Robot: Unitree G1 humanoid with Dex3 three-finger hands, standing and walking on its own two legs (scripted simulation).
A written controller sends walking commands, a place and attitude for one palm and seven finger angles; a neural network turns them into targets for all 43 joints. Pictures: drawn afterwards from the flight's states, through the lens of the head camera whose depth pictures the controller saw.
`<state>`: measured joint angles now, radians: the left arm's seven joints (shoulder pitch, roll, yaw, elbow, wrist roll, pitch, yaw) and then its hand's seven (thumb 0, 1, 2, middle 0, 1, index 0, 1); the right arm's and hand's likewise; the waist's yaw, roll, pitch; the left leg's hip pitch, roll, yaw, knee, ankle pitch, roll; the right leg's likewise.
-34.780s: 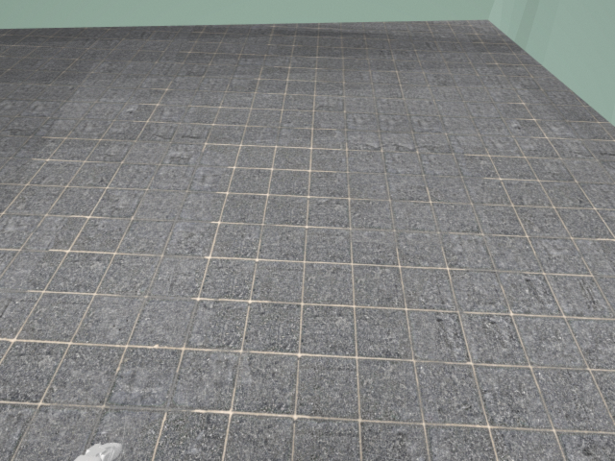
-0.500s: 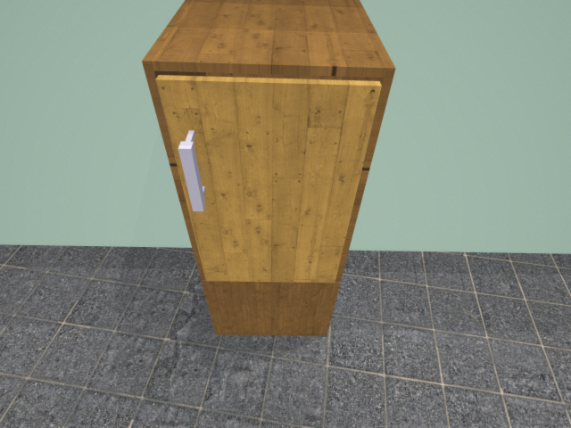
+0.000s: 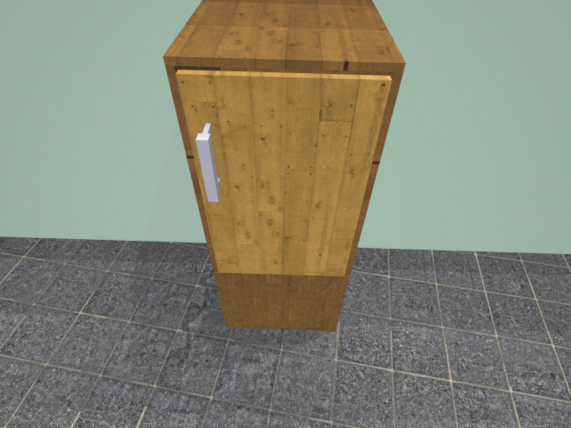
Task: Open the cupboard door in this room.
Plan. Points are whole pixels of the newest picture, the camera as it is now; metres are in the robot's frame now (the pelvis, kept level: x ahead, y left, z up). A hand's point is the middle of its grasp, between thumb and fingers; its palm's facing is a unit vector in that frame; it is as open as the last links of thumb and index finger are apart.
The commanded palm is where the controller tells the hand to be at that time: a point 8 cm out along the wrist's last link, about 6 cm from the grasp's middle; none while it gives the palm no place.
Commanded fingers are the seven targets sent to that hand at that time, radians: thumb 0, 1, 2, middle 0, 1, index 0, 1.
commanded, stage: come to a stop and stand still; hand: left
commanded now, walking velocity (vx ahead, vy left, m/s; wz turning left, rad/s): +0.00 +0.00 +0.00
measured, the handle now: (210, 163) +0.58 +0.19 +0.05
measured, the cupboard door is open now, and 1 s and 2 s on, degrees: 0 0 0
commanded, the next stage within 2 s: look again from close up in 0.90 s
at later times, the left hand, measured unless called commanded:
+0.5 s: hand out of the picture +0.01 +0.22 -0.17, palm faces +0.01 -0.98 -0.22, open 7.4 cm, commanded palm none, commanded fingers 0.00 0.90 0.90 -0.20 -0.30 -0.20 -0.30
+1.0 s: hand out of the picture -0.12 +0.19 -0.17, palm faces -0.01 -0.99 -0.16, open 7.4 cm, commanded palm none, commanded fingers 0.00 0.90 0.90 -0.20 -0.30 -0.20 -0.30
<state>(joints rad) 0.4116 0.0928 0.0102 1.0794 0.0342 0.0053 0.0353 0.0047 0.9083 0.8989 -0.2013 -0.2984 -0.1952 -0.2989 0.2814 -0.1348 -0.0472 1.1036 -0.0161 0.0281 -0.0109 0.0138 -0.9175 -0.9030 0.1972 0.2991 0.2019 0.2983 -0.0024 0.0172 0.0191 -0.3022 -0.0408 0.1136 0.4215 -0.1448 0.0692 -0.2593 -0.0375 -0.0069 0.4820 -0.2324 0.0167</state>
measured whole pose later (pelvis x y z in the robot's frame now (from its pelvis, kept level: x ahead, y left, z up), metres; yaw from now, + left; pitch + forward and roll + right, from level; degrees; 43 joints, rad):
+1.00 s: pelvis -0.08 +0.04 +0.00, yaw -5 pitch +0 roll +1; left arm 0.41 0.09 0.03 1.09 0.02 0.02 0.04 0.00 0.91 0.90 -0.20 -0.30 -0.20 -0.30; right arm 0.30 -0.12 -0.05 1.15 -0.02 0.06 -0.02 0.01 -0.91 -0.90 0.20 0.30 0.20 0.30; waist 0.00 -0.01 0.04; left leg -0.30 -0.09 0.11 0.29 -0.07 0.01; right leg -0.11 -0.01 -0.06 0.41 -0.31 -0.04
